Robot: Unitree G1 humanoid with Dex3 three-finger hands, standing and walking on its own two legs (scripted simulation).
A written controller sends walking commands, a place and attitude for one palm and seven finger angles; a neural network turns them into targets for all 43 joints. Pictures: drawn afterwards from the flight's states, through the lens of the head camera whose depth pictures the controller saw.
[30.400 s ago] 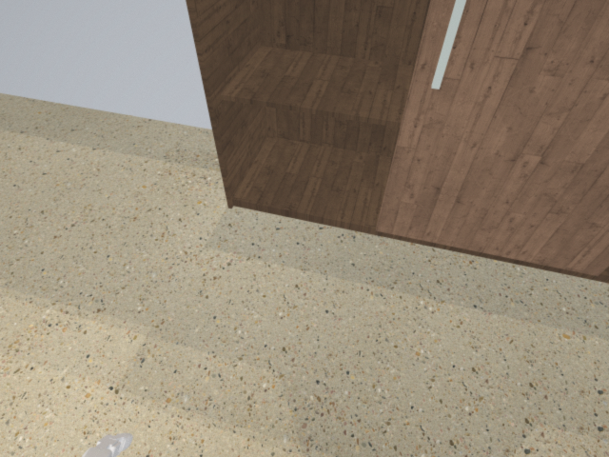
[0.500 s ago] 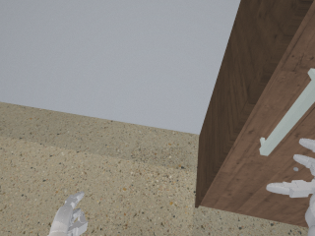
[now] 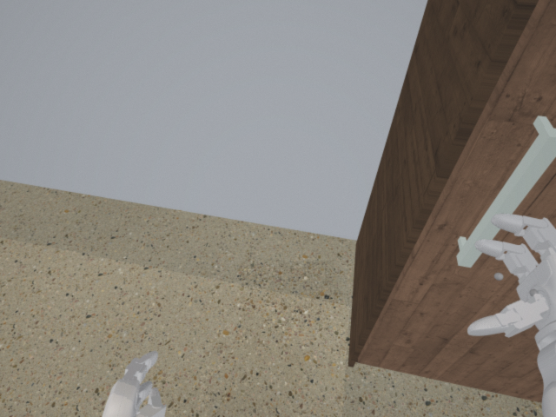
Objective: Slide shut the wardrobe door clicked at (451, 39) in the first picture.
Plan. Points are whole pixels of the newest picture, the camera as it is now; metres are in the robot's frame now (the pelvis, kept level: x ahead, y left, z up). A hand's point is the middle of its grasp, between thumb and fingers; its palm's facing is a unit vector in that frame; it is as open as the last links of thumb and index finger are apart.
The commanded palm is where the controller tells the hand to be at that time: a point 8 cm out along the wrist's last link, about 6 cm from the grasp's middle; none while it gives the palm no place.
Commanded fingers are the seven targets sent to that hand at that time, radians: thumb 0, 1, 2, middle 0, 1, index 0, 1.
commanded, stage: draw the hand back to the body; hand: right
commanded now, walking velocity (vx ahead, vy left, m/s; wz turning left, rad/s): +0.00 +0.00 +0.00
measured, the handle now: (497, 201) +0.42 -0.32 +0.11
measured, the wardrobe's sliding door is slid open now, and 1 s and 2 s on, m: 0.00 0.00 0.00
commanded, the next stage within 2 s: step back with the hand held close in 1.38 s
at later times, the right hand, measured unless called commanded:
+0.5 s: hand (525, 321) +0.22 -0.26 +0.12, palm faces +0.43 +0.87 -0.24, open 13.6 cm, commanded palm +0.17 -0.29 +0.14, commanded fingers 0.00 -0.03 -0.48 0.23 0.81 0.23 0.81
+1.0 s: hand (488, 310) +0.22 -0.21 +0.15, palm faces +0.38 +0.87 -0.33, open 8.8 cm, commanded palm +0.17 -0.25 +0.17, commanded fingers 0.00 -0.90 -0.90 0.20 0.30 0.20 0.30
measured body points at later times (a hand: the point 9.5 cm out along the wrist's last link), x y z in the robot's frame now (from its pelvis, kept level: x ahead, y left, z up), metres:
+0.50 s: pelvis -0.02 +0.02 +0.01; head -0.04 +0.03 +0.46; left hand +0.18 +0.24 -0.06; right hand +0.19 -0.31 +0.14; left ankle -0.01 +0.09 -0.72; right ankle +0.03 -0.06 -0.72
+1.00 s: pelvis +0.02 +0.03 +0.02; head -0.01 +0.05 +0.47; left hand +0.20 +0.26 -0.06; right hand +0.19 -0.25 +0.17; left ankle -0.01 +0.09 -0.72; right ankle +0.03 -0.06 -0.72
